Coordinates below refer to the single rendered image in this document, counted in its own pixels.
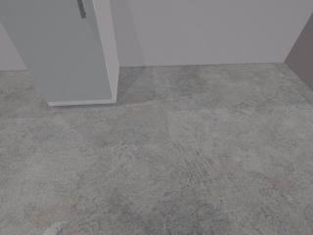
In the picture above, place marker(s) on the fridge door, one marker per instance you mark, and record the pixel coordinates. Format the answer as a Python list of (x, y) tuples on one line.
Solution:
[(62, 52)]

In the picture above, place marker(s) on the robot left hand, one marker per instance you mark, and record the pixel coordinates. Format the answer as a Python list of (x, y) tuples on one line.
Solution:
[(57, 228)]

